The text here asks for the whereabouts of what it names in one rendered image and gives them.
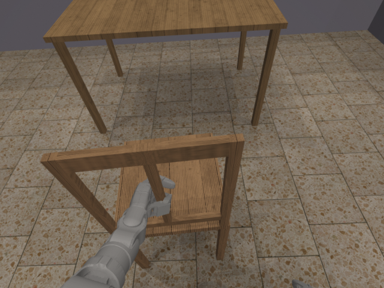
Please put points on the robot left upper arm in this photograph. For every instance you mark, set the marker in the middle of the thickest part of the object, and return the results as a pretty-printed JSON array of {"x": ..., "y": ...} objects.
[{"x": 81, "y": 282}]

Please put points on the robot left hand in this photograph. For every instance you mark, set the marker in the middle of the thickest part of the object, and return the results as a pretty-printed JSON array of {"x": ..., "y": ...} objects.
[{"x": 144, "y": 197}]

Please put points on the left robot forearm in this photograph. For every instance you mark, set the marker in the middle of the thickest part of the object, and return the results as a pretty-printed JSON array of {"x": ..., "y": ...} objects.
[{"x": 117, "y": 254}]

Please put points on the chair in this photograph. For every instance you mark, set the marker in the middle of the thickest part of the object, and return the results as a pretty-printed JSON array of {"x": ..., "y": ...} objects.
[{"x": 200, "y": 202}]

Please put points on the table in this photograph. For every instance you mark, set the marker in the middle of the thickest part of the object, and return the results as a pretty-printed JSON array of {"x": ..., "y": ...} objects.
[{"x": 111, "y": 19}]

